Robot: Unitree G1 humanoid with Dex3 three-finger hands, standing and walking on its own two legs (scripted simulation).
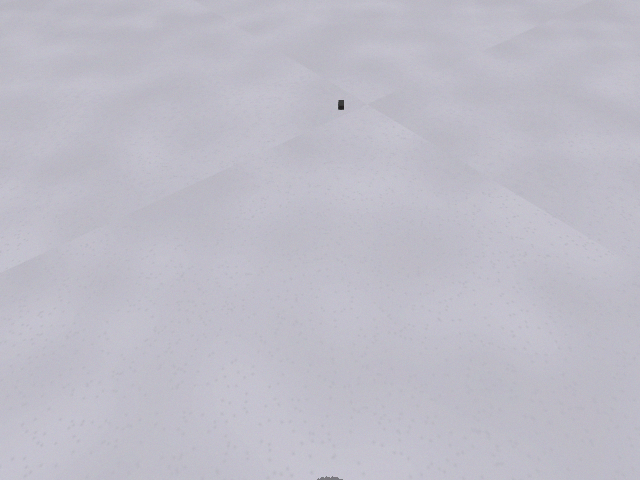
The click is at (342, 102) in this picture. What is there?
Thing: small brick
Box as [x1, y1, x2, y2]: [338, 100, 343, 109]
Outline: 338,100 338,109 343,109 343,100
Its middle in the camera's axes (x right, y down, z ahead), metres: +0.14 -0.81 +2.33
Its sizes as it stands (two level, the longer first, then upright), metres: 0.065 0.034 0.026
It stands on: the floor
